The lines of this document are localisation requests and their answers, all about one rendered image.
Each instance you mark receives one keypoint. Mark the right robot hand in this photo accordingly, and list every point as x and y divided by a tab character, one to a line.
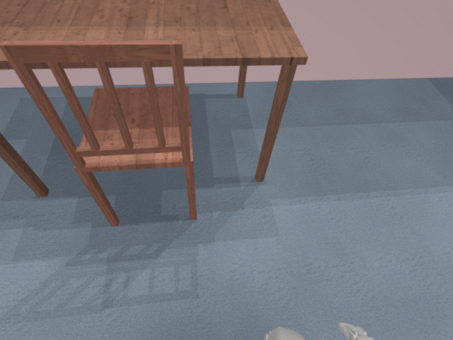
352	332

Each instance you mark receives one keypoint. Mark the chair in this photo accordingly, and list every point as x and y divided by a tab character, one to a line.
126	128

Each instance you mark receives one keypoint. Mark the table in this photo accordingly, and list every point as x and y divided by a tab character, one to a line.
213	33

